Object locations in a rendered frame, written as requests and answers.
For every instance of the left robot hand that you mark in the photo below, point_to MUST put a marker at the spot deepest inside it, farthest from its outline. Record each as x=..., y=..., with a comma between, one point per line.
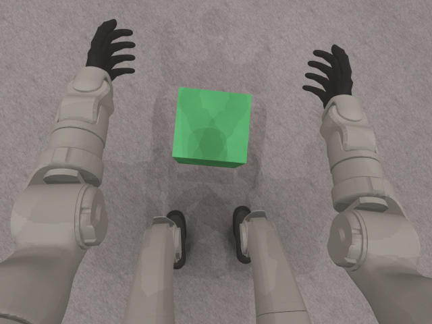
x=101, y=51

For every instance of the right robot hand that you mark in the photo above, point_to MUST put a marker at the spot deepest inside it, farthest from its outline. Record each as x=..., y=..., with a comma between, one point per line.
x=339, y=74

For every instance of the right robot forearm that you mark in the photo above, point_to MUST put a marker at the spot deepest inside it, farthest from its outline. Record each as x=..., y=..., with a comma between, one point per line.
x=354, y=161

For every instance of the carton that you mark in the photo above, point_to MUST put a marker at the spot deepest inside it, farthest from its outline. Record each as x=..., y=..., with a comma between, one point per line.
x=211, y=128

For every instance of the left robot forearm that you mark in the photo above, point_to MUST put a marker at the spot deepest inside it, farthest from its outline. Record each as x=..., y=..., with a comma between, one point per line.
x=78, y=136

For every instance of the right robot thigh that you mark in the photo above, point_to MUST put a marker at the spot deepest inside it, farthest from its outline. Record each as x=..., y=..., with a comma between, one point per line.
x=278, y=299

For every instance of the robot left upper arm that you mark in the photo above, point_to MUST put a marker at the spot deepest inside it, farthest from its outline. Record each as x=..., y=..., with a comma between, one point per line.
x=53, y=227

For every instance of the left robot shin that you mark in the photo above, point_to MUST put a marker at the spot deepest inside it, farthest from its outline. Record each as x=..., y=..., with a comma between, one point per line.
x=157, y=220

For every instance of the robot right upper arm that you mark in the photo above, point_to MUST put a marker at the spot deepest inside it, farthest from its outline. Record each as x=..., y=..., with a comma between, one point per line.
x=380, y=253

